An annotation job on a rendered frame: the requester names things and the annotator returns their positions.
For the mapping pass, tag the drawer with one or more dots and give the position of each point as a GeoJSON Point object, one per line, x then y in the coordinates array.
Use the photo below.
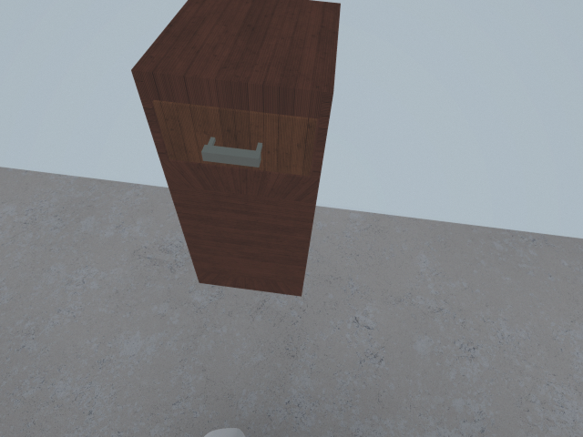
{"type": "Point", "coordinates": [287, 141]}

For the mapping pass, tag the cabinet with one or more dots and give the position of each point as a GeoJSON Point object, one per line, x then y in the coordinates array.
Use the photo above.
{"type": "Point", "coordinates": [245, 228]}

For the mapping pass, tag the handle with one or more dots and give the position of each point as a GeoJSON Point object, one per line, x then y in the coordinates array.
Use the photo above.
{"type": "Point", "coordinates": [230, 155]}

